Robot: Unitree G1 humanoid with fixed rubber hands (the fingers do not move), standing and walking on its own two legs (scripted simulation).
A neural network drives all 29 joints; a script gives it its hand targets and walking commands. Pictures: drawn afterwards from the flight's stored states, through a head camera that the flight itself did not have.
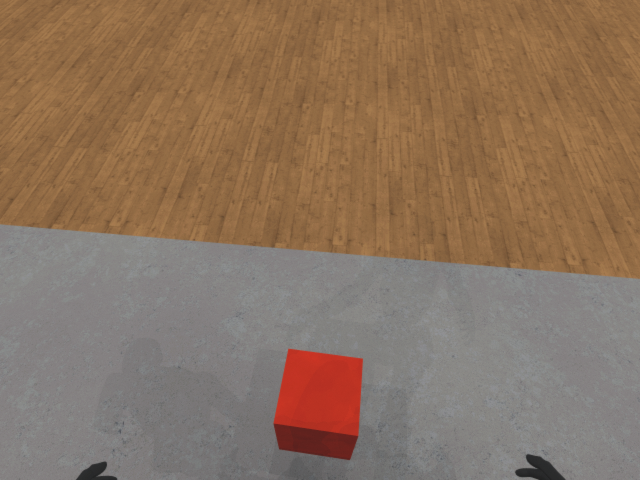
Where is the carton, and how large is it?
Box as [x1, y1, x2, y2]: [273, 349, 362, 459]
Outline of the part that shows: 288,349 273,423 279,448 349,459 358,433 362,359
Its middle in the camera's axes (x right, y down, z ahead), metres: +0.00 +0.47 +1.10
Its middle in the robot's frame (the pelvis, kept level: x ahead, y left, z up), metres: +0.42 -0.02 -0.66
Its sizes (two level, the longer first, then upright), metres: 0.210 0.200 0.250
